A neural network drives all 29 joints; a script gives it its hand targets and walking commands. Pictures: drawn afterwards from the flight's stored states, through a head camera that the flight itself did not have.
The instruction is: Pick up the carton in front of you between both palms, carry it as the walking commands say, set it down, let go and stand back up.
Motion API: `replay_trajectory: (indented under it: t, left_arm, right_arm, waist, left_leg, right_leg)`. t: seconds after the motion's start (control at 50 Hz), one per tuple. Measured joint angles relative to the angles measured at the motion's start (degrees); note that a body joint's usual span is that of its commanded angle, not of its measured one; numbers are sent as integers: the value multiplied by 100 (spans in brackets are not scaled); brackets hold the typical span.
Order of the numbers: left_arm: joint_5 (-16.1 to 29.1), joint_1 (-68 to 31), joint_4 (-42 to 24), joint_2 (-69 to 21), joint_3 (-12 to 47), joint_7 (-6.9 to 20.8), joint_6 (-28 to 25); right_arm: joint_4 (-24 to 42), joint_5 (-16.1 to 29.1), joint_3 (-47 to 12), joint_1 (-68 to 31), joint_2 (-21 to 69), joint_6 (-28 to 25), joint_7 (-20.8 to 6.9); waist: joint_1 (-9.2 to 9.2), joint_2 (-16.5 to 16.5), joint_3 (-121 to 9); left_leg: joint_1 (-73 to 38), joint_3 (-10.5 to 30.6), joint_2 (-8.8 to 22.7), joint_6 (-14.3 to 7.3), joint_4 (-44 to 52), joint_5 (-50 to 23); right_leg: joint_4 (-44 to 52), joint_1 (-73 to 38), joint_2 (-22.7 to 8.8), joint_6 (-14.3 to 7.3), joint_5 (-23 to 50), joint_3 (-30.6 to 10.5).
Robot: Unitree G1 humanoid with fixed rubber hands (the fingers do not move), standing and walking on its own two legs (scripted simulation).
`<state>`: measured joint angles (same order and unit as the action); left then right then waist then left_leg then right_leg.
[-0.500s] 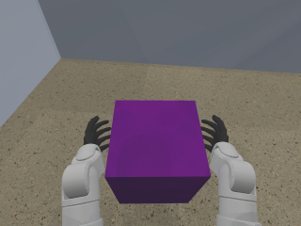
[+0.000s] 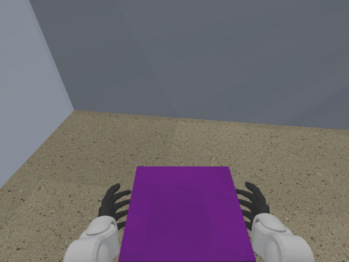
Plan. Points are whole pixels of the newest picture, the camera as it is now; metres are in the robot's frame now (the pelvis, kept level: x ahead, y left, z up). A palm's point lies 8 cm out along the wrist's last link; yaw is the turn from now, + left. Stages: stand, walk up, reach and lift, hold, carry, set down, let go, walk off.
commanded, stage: carry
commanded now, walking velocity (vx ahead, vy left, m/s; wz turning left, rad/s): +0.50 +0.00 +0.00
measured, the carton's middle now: (182, 237) +0.22 +0.01 -0.01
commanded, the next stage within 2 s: none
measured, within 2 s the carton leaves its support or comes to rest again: neither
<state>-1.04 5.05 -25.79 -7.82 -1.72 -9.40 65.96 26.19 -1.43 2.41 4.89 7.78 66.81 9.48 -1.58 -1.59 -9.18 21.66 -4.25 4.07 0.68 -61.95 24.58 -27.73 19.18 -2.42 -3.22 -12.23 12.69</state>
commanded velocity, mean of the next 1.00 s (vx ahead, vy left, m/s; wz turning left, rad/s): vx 0.06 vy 0.00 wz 0.00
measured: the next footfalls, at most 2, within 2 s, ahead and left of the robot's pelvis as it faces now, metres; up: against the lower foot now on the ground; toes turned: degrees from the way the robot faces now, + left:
left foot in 0.30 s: +0.35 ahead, +0.12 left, +0.00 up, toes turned -13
right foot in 0.52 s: +0.32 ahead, -0.10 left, +0.00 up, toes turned -1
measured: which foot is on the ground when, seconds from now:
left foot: up 0.00-0.28, down 0.30-1.00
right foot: down 0.00-0.32, up 0.34-0.50, down 0.52-1.00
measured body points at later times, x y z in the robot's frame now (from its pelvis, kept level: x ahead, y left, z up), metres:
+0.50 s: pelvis +0.26 +0.02 +0.00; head +0.27 +0.03 +0.45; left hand +0.52 +0.15 +0.08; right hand +0.49 -0.15 +0.08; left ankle +0.31 +0.12 -0.74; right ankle +0.24 -0.09 -0.72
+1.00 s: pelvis +0.36 +0.00 +0.00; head +0.35 -0.01 +0.45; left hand +0.63 +0.13 +0.05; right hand +0.62 -0.17 +0.04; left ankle +0.31 +0.12 -0.73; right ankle +0.28 -0.10 -0.73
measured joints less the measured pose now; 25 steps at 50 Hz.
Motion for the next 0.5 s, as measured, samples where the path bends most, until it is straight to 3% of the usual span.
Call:
replay_trajectory:
  t: [0.1,0.24,0.3,0.32,0.36,0.4,0.46,0.5]
  left_arm:
    - [6,30,-174,0,-7,3,-114]
    - [32,-59,-482,13,61,9,-92]
    - [23,-83,-604,21,24,10,-16]
    - [28,-124,-561,16,-59,12,12]
    - [28,-203,-471,25,-162,12,91]
    - [15,-196,-455,26,-155,11,122]
    - [-8,-107,-491,15,-56,26,38]
    - [-42,-79,-554,10,-12,56,-42]
  right_arm:
    - [92,-68,-78,13,-2,-178,-70]
    - [490,-6,-49,28,0,-179,-45]
    - [523,43,-68,-58,-8,-114,-20]
    - [390,46,-103,-112,-13,-143,-4]
    - [179,61,-125,-234,-25,-129,12]
    - [150,79,-110,-217,-19,-118,17]
    - [293,77,-77,-83,-4,-152,-1]
    - [395,63,-80,-51,-3,-198,-18]
  waist:
    - [-89,117,-9]
    - [11,172,32]
    - [57,186,118]
    - [100,322,137]
    - [163,416,262]
    - [223,398,385]
    - [290,326,472]
    - [321,292,518]
  left_leg:
    - [752,-213,87,10,1477,-825]
    - [769,-554,74,-22,3255,-1884]
    - [378,-833,-28,-151,3669,-2501]
    - [404,-917,-94,-275,3424,-2306]
    - [356,-989,-112,-449,3189,-1769]
    - [166,-990,-82,-393,3375,-1662]
    - [-178,-970,-76,-346,3818,-1719]
    - [-358,-949,-71,-317,3904,-1653]
  right_leg:
    - [883,-862,29,54,-31,-47]
    - [1060,-1836,-18,324,-707,-111]
    - [155,-1898,-163,504,-1441,-167]
    - [-471,-1671,-332,527,-1493,-229]
    - [-1951,-969,-311,511,-1687,-603]
    - [-2651,-381,-160,445,-1851,-770]
    - [-1651,-71,-93,413,-1661,-735]
    - [-637,-101,-84,405,-1060,-651]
